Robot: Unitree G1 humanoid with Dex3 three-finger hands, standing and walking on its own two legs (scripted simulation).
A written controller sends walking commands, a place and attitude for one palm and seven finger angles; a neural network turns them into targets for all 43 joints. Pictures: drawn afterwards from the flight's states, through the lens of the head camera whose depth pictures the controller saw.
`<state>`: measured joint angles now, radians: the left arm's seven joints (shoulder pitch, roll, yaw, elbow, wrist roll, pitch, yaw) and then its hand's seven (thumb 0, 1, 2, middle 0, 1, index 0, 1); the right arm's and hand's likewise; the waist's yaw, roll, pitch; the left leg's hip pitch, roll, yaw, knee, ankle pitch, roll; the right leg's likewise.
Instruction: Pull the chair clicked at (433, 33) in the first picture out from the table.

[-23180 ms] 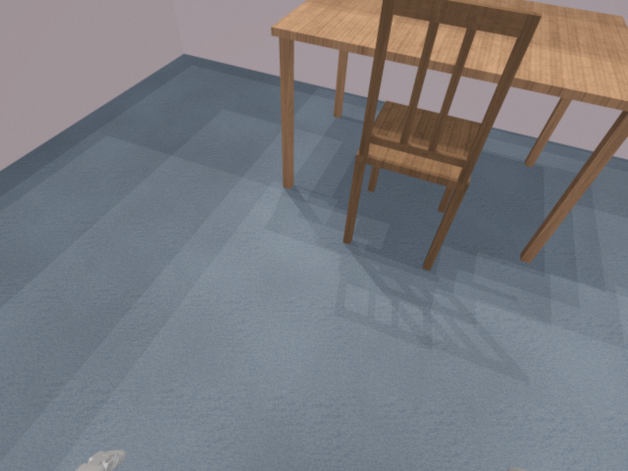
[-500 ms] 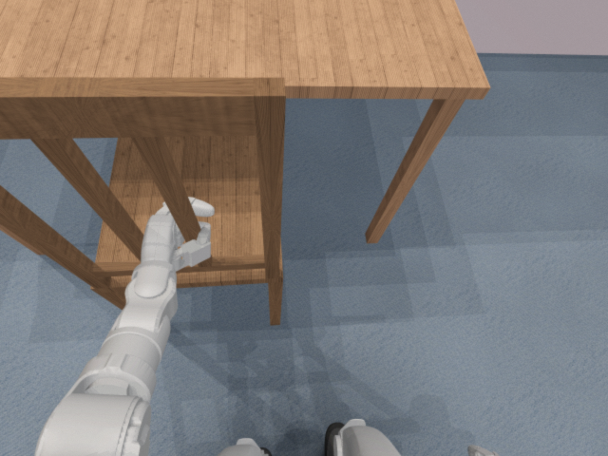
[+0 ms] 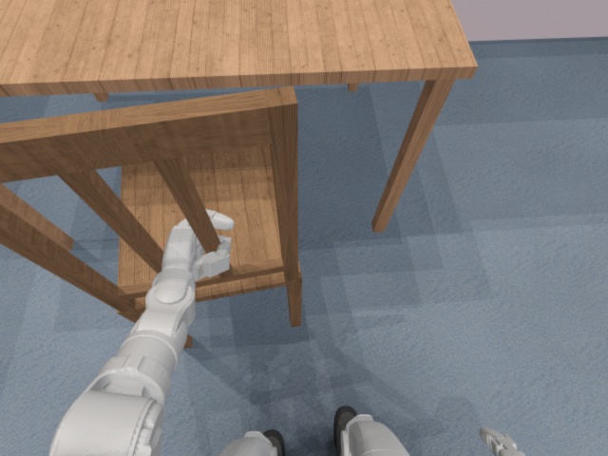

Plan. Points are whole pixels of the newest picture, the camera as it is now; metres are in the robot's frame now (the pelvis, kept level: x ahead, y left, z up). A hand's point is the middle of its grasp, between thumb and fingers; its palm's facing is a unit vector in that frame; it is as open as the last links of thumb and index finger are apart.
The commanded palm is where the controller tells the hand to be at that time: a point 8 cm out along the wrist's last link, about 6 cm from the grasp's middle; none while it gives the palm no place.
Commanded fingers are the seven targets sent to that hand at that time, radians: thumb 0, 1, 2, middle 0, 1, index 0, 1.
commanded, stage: step backward, pulling the chair out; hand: left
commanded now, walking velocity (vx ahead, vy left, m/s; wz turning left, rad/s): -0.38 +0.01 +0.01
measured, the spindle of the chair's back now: (139, 240) +0.41 +0.22 -0.03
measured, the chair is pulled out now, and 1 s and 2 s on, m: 0.13 0.25 0.31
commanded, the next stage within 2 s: none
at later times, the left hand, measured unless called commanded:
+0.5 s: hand (232, 316) +0.30 +0.09 -0.07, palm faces -0.04 -0.99 -0.16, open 5.4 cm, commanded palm +0.31 +0.15 -0.06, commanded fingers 0.00 0.90 0.90 -0.50 -1.45 -0.50 -1.45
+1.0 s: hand (230, 337) +0.27 +0.09 -0.07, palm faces -0.01 -0.98 -0.19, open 5.5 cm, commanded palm +0.27 +0.15 -0.06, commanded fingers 0.00 0.90 0.90 -0.50 -1.45 -0.50 -1.45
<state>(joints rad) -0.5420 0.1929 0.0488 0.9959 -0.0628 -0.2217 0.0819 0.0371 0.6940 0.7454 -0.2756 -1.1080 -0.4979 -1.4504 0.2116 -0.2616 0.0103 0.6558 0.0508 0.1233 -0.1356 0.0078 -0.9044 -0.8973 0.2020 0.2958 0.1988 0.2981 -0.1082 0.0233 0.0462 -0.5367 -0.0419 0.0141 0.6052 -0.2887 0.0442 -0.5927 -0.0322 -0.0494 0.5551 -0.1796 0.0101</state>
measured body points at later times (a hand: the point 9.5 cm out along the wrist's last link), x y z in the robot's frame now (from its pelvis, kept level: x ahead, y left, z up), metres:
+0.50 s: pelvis -0.06 -0.01 +0.00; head +0.03 -0.03 +0.44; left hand +0.30 +0.14 -0.05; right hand +0.01 -0.28 -0.14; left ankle -0.04 +0.10 -0.72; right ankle +0.04 -0.13 -0.73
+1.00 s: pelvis -0.10 -0.02 -0.01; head -0.01 -0.05 +0.43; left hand +0.27 +0.14 -0.05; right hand -0.01 -0.28 -0.15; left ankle -0.07 +0.10 -0.72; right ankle +0.01 -0.13 -0.73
